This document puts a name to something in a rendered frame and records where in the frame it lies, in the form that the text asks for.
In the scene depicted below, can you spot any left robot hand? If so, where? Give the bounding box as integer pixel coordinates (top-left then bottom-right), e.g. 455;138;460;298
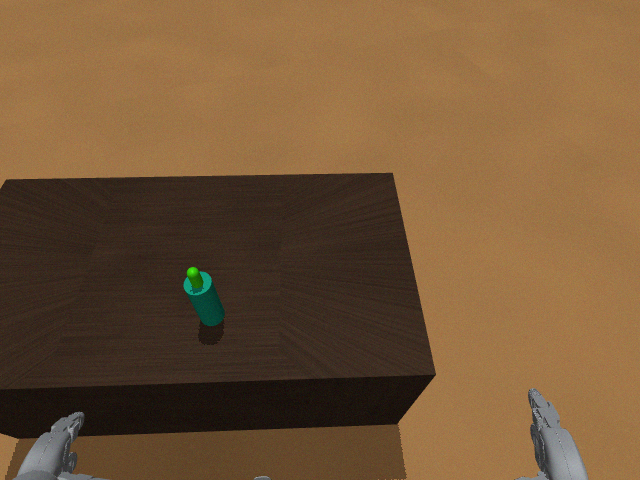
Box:
17;412;110;480

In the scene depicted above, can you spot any bottle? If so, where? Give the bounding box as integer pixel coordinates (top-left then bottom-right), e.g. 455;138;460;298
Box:
183;267;225;326

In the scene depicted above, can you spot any right robot hand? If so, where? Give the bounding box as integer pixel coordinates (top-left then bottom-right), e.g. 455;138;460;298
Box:
515;388;589;480

